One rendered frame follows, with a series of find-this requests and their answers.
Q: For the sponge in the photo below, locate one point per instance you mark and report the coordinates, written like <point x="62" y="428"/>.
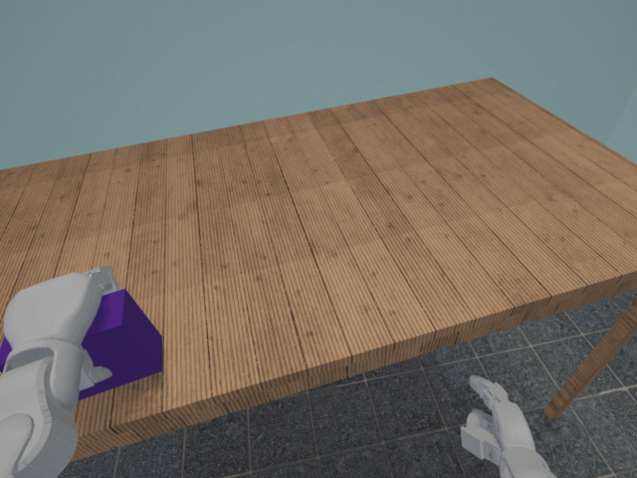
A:
<point x="122" y="339"/>

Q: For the left robot hand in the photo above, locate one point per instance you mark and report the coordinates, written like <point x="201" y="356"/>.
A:
<point x="61" y="308"/>

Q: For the left robot forearm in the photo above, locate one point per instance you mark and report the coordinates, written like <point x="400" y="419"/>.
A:
<point x="39" y="390"/>

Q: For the right robot forearm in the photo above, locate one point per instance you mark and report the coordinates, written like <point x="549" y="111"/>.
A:
<point x="521" y="462"/>

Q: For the right robot hand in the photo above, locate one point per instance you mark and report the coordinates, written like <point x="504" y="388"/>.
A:
<point x="488" y="436"/>

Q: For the table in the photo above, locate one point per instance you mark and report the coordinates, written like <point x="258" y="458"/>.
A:
<point x="280" y="255"/>

